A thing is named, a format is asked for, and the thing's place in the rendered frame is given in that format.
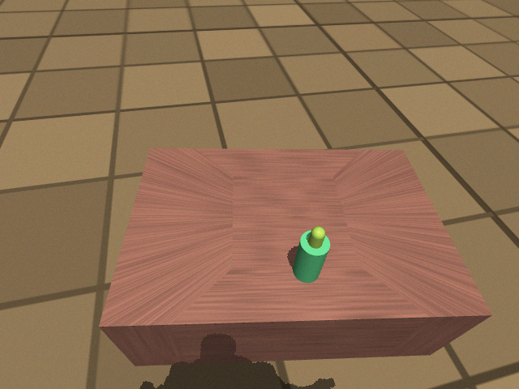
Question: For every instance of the bottle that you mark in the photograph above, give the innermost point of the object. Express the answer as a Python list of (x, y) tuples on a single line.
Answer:
[(312, 252)]

